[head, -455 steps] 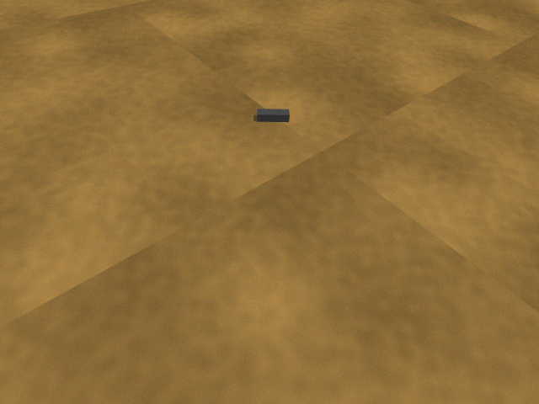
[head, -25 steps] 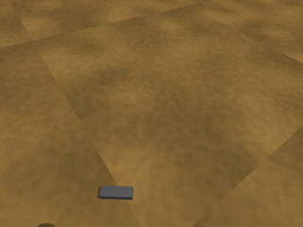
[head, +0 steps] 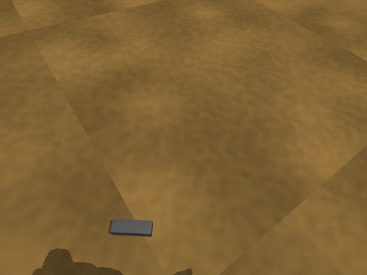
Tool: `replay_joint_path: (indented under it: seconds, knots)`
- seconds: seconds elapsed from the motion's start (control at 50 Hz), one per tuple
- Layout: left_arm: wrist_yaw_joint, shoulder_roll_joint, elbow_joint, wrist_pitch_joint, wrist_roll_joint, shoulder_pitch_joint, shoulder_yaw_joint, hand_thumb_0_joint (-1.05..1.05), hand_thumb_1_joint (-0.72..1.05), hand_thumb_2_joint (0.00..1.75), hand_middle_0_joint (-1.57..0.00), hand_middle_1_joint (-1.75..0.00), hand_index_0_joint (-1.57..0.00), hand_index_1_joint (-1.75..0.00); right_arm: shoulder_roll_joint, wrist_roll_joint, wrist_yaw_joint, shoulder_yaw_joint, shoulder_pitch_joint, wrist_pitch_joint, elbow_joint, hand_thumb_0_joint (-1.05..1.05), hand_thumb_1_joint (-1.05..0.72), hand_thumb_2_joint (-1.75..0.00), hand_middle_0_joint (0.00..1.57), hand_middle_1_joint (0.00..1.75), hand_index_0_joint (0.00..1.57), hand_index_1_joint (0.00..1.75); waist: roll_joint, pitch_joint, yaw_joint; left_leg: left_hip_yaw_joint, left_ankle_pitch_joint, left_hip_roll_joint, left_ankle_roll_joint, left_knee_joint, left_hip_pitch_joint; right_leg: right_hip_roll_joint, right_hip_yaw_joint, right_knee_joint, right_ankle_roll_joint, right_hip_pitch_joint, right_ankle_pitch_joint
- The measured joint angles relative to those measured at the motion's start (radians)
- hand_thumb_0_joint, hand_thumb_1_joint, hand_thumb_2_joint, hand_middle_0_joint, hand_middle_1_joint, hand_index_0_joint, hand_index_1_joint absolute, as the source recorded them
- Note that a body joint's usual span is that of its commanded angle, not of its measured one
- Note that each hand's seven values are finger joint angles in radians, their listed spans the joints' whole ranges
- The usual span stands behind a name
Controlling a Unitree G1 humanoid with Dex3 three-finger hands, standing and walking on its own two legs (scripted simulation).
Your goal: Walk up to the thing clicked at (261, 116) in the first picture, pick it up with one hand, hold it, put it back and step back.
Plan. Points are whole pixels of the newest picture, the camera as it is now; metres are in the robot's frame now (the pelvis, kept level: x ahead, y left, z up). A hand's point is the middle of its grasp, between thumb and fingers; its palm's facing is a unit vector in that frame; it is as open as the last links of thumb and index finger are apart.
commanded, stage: walk up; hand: left
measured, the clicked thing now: (132, 227) +0.42 +0.22 -0.74
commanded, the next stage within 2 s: stand in 2.00 s
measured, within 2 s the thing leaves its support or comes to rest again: neither
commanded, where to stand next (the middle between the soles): +0.04 -0.02 m, yaw -1 degrees
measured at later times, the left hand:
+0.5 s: hand out of the picture +0.12 +0.23 -0.14, palm faces -0.06 -0.91 -0.42, open 7.4 cm
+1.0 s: hand out of the picture +0.09 +0.24 -0.15, palm faces +0.00 -0.94 -0.35, open 7.4 cm
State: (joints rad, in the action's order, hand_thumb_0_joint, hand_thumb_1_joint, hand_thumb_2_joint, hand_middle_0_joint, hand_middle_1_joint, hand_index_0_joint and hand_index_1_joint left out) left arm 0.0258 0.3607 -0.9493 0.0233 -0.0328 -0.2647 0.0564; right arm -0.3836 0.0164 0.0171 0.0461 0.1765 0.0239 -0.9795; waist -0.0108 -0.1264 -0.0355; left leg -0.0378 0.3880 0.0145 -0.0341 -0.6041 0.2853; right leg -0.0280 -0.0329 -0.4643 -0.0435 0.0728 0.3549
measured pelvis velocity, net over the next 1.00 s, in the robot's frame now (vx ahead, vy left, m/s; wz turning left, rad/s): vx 0.00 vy -0.02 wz -0.01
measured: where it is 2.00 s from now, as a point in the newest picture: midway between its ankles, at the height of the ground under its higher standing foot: outside the picture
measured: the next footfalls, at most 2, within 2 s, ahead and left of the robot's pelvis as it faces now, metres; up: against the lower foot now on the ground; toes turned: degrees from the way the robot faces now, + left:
left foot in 0.02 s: +0.08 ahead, +0.11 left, +0.00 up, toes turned +2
right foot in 0.26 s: +0.07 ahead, -0.16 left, +0.00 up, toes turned -1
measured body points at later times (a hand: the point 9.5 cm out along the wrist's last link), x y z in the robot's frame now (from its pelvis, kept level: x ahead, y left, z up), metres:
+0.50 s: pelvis +0.02 -0.04 +0.00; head +0.08 -0.05 +0.44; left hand +0.12 +0.28 -0.11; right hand +0.13 -0.35 -0.13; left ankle -0.01 +0.11 -0.71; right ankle +0.02 -0.17 -0.74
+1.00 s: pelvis +0.00 -0.02 +0.01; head +0.01 -0.02 +0.46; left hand +0.09 +0.29 -0.12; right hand +0.11 -0.31 -0.12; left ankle +0.01 +0.11 -0.74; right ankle +0.03 -0.16 -0.74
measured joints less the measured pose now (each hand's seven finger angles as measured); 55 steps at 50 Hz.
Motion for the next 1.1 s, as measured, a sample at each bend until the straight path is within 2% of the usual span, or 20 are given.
replay_joint_path:
  seconds: [0.04,0.06,0.12,0.16,0.22,0.24,0.26,0.28,0.32,0.4,0.46,0.52,0.54,0.56,0.58,0.64,0.68,0.74,0.88,1.1]
  knots:
    - [-0.004,0.012,0.0,0.012,0.016,0.003,-0.003,0.0,0.9,0.9,-0.21,-0.3,-0.21,-0.3,0.018,0.004,0.002,0.001,-0.012,0.011,0.009,0.01,-0.9,-0.89,0.21,0.3,0.2,0.3,-0.025,-0.019,-0.003,-0.011,-0.199,-0.011,0.001,0.085,-0.032,0.006,0.007,-0.079,0.005,0.017,0.04]
    - [-0.007,0.017,-0.006,0.02,0.025,0.011,-0.003,0.0,0.9,0.9,-0.21,-0.3,-0.21,-0.3,0.032,0.007,0.004,0.0,-0.018,0.014,0.012,0.01,-0.9,-0.89,0.21,0.3,0.2,0.3,-0.046,-0.026,-0.003,-0.02,-0.194,-0.019,0.009,0.089,-0.045,0.01,0.029,-0.15,0.01,0.041,0.05]
    - [-0.016,0.017,-0.015,0.039,0.038,0.033,-0.011,0.0,0.9,0.9,-0.21,-0.3,-0.2,-0.3,0.055,0.004,0.005,-0.011,-0.016,0.017,0.024,0.01,-0.9,-0.89,0.21,0.3,0.21,0.3,-0.059,-0.011,0.012,-0.014,-0.155,-0.011,0.016,0.092,-0.065,-0.013,0.068,-0.322,0.018,0.116,0.188]
    - [-0.014,0.012,-0.014,0.035,0.039,0.047,-0.015,0.0,0.9,0.9,-0.21,-0.3,-0.2,-0.3,0.059,0.005,0.004,-0.018,-0.024,0.009,0.024,0.0,-0.9,-0.89,0.21,0.3,0.21,0.3,-0.052,-0.003,0.013,-0.015,-0.149,0.005,0.023,0.103,-0.08,-0.006,0.076,-0.346,0.023,0.145,0.222]
    - [-0.011,0.01,-0.014,0.015,0.043,0.073,-0.019,0.0,0.9,0.9,-0.21,-0.3,-0.2,-0.3,0.054,0.007,-0.001,-0.025,-0.048,0.005,0.028,0.0,-0.9,-0.89,0.21,0.3,0.21,0.3,-0.036,-0.004,0.016,-0.018,-0.14,0.025,0.041,0.095,-0.085,0.031,0.083,-0.239,0.031,0.152,0.159]
    - [-0.012,0.01,-0.015,0.006,0.042,0.082,-0.019,0.0,0.9,0.9,-0.21,-0.3,-0.2,-0.3,0.051,0.005,-0.004,-0.026,-0.059,0.001,0.028,0.0,-0.9,-0.89,0.21,0.3,0.21,0.3,-0.031,-0.009,0.016,-0.018,-0.13,0.032,0.048,0.079,-0.083,0.045,0.081,-0.161,0.031,0.137,0.091]
    - [-0.014,0.013,-0.019,-0.005,0.041,0.09,-0.019,0.0,0.9,0.9,-0.21,-0.3,-0.2,-0.3,0.048,0.0,-0.008,-0.027,-0.071,-0.006,0.027,0.0,-0.9,-0.89,0.21,0.3,0.21,0.3,-0.025,-0.015,0.013,-0.02,-0.117,0.039,0.057,0.056,-0.079,0.054,0.075,-0.099,0.039,0.124,-0.035]
    - [-0.018,0.01,-0.028,-0.013,0.038,0.099,-0.017,0.0,0.9,0.9,-0.21,-0.3,-0.2,-0.3,0.043,-0.008,-0.011,-0.025,-0.084,-0.015,0.024,0.0,-0.9,-0.89,0.21,0.3,0.21,0.3,-0.008,-0.023,0.017,-0.013,-0.103,0.054,0.065,0.032,-0.076,0.043,0.066,-0.09,0.049,0.115,-0.084]
    - [-0.022,0.002,-0.037,-0.021,0.032,0.108,-0.021,0.0,0.9,0.9,-0.21,-0.3,-0.2,-0.3,0.034,-0.022,-0.016,-0.018,-0.094,-0.037,0.023,0.01,-0.9,-0.89,0.21,0.3,0.21,0.3,0.024,-0.015,0.028,0.013,-0.082,0.065,0.056,0.003,-0.062,0.026,0.047,-0.094,0.051,0.114,-0.066]
    - [-0.024,-0.001,-0.027,-0.028,0.016,0.114,-0.026,0.0,0.9,0.9,-0.21,-0.3,-0.21,-0.3,0.012,-0.025,-0.025,-0.003,-0.097,-0.069,0.023,0.01,-0.9,-0.89,0.21,0.3,0.21,0.3,0.026,0.008,0.02,0.049,0.114,-0.005,0.028,-0.177,-0.012,0.047,0.063,-0.096,0.041,0.146,-0.054]
    - [-0.035,0.001,-0.012,-0.043,0.01,0.128,-0.028,0.0,0.9,0.9,-0.21,-0.3,-0.21,-0.3,-0.005,-0.029,-0.025,0.002,-0.099,-0.07,0.023,0.0,-0.9,-0.89,0.21,0.3,0.2,0.3,0.036,-0.005,0.024,0.076,0.145,-0.023,0.021,-0.187,-0.007,0.053,0.057,-0.076,0.044,0.162,-0.072]
    - [-0.043,0.009,0.005,-0.049,0.013,0.146,-0.03,0.0,0.9,0.9,-0.21,-0.3,-0.21,-0.3,-0.012,-0.022,-0.024,0.002,-0.098,-0.065,0.016,0.0,-0.9,-0.89,0.21,0.3,0.2,0.3,0.039,-0.028,0.025,0.089,0.099,-0.015,0.021,-0.058,-0.038,0.056,0.046,-0.085,0.053,0.18,-0.073]
    - [-0.044,0.013,0.009,-0.046,0.017,0.152,-0.031,0.0,0.9,0.9,-0.21,-0.3,-0.21,-0.3,-0.011,-0.017,-0.024,0.003,-0.096,-0.062,0.012,0.0,-0.9,-0.89,0.2,0.3,0.2,0.3,0.037,-0.035,0.027,0.087,0.037,-0.01,0.02,0.02,-0.059,0.059,0.04,-0.102,0.058,0.188,-0.065]
    - [-0.044,0.02,0.01,-0.04,0.023,0.161,-0.03,0.0,0.9,0.9,-0.21,-0.3,-0.21,-0.3,-0.005,-0.012,-0.023,0.006,-0.096,-0.057,0.005,0.0,-0.9,-0.89,0.2,0.3,0.2,0.3,0.024,-0.046,0.029,0.083,-0.088,-0.016,0.029,0.073,-0.076,0.07,0.039,-0.126,0.063,0.194,-0.053]
    - [-0.045,0.028,0.008,-0.032,0.029,0.17,-0.028,0.0,0.9,0.9,-0.21,-0.3,-0.21,-0.3,0.008,-0.006,-0.023,0.008,-0.096,-0.053,-0.003,0.0,-0.9,-0.89,0.2,0.3,0.2,0.3,-0.001,-0.059,0.024,0.073,-0.118,-0.03,0.038,0.088,-0.088,0.085,0.05,-0.148,0.066,0.198,-0.047]
    - [-0.044,0.033,-0.007,-0.015,0.043,0.175,-0.03,0.0,0.9,0.9,-0.21,-0.3,-0.21,-0.3,0.031,-0.007,-0.032,0.0,-0.081,-0.051,-0.013,0.01,-0.9,-0.89,0.2,0.3,0.2,0.3,-0.022,-0.049,0.018,0.067,-0.098,-0.029,0.045,0.087,-0.098,0.08,0.055,-0.135,0.043,0.186,-0.037]
    - [-0.039,0.031,-0.027,-0.017,0.038,0.17,-0.034,0.0,0.9,0.9,-0.21,-0.3,-0.2,-0.3,0.037,-0.013,-0.038,-0.007,-0.08,-0.058,-0.024,0.01,-0.9,-0.89,0.21,0.3,0.2,0.3,-0.015,-0.035,0.02,0.07,-0.083,-0.014,0.048,0.072,-0.102,0.066,0.049,-0.086,0.057,0.155,-0.077]
    - [-0.032,0.022,-0.051,-0.023,0.035,0.162,-0.039,0.0,0.9,0.9,-0.21,-0.3,-0.2,-0.3,0.04,-0.019,-0.038,-0.012,-0.081,-0.062,-0.027,0.01,-0.9,-0.89,0.21,0.3,0.21,0.3,-0.007,-0.01,0.029,0.075,-0.08,-0.007,0.049,0.068,-0.109,0.06,0.044,-0.066,0.071,0.136,-0.086]
    - [-0.026,0.008,-0.093,-0.023,0.032,0.171,-0.047,0.0,0.9,0.9,-0.21,-0.3,-0.21,-0.3,0.042,-0.02,-0.041,-0.02,-0.098,-0.055,-0.053,0.01,-0.9,-0.89,0.21,0.3,0.2,0.3,0.0,0.031,0.025,0.074,-0.113,-0.013,0.044,0.115,-0.134,0.066,0.044,-0.018,0.076,0.109,-0.118]
    - [-0.017,0.002,-0.148,-0.033,0.026,0.169,-0.044,0.0,0.9,0.9,-0.21,-0.3,-0.2,-0.3,0.04,-0.017,-0.049,-0.025,-0.114,-0.047,-0.094,0.0,-0.9,-0.89,0.21,0.3,0.2,0.3,0.014,0.04,0.018,0.082,-0.182,-0.009,0.05,0.205,-0.147,0.064,0.035,0.086,0.075,0.087,-0.191]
